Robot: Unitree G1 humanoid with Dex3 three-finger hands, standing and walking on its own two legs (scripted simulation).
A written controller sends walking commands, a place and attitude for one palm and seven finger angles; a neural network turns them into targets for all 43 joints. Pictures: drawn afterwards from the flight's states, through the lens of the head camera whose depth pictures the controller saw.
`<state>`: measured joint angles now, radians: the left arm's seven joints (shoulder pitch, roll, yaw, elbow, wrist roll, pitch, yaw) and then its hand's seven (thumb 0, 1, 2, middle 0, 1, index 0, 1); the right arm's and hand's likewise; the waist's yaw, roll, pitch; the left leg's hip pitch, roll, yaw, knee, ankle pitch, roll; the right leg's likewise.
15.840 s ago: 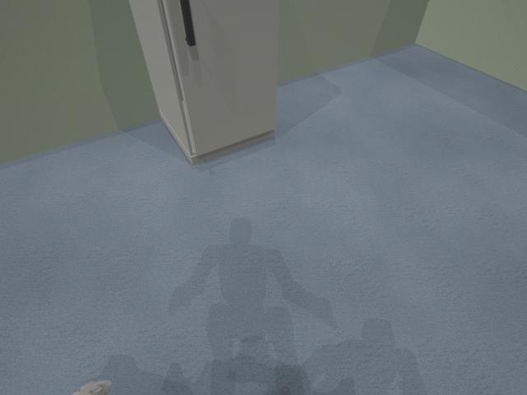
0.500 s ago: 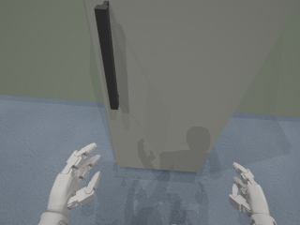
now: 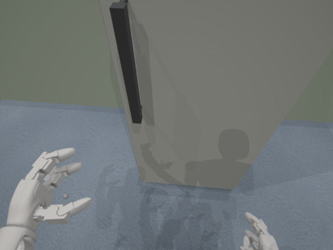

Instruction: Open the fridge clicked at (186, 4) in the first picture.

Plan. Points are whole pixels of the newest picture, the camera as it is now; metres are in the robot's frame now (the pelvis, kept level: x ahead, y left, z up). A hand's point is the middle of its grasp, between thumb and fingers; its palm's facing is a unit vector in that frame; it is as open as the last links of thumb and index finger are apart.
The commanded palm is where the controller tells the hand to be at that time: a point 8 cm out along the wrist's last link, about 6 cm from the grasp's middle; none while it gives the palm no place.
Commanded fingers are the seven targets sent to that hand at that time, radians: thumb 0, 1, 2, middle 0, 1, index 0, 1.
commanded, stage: raise the hand to about handle height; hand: left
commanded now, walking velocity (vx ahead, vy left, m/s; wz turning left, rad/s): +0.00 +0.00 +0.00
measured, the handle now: (132, 72) +0.51 +0.12 +0.15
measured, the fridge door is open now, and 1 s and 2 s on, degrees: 0 0 0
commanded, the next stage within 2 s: move the hooked fingers beside the handle in 1.22 s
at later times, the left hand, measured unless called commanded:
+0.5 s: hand (33, 168) +0.24 +0.26 +0.13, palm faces +0.01 -1.00 -0.08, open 13.8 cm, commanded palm +0.21 +0.31 +0.15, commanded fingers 0.00 -0.50 0.30 -0.30 -1.20 -0.30 -1.20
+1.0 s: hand (27, 146) +0.27 +0.27 +0.17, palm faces +0.01 -1.00 -0.06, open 13.9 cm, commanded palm +0.24 +0.32 +0.17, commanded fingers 0.00 -0.50 0.30 -0.30 -1.20 -0.30 -1.20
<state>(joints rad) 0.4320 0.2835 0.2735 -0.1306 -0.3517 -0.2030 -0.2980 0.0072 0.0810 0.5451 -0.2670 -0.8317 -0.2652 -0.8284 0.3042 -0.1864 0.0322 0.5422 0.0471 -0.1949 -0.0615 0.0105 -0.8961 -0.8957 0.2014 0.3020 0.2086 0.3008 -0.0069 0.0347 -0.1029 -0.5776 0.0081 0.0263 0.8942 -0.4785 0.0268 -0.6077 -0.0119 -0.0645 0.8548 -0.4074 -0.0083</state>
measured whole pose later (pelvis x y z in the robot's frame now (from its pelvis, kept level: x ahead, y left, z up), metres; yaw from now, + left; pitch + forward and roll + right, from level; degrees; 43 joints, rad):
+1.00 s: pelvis +0.00 +0.00 +0.03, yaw +0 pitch +2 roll -1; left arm -0.01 0.44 0.46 0.20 -0.37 -0.03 -0.51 -0.01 -0.49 0.30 -0.31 -1.20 -0.30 -1.20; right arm 0.28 -0.28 0.05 0.59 0.07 -0.23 -0.10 0.01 -0.90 -0.90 0.20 0.30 0.21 0.30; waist 0.02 0.03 -0.05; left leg -0.29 0.00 0.02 0.62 -0.35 0.02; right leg -0.32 0.00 -0.07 0.58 -0.29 -0.01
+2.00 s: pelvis +0.00 -0.01 +0.03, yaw +0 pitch +4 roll -1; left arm -0.33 0.43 0.37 0.50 -0.29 -0.06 -0.43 -0.01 -0.50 0.30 -0.31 -1.20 -0.30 -1.20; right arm 0.30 -0.28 0.05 0.62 0.07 -0.16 -0.11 0.01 -0.90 -0.90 0.20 0.30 0.21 0.30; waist -0.01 0.03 -0.04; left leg -0.33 0.01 0.03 0.60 -0.34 0.02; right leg -0.37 0.00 -0.06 0.58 -0.28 -0.02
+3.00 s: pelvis +0.00 +0.00 +0.03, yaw -2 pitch +10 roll -1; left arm -0.77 0.48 0.36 1.01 -0.18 -0.22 -0.35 -0.01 -0.50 0.30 -0.30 -1.20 -0.30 -1.20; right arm 0.40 -0.28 0.03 0.66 0.05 -0.03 -0.07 0.00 -0.90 -0.90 0.20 0.30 0.21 0.30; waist -0.10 0.01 -0.07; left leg -0.48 0.01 0.05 0.67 -0.37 0.03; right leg -0.52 0.01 -0.04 0.63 -0.29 -0.01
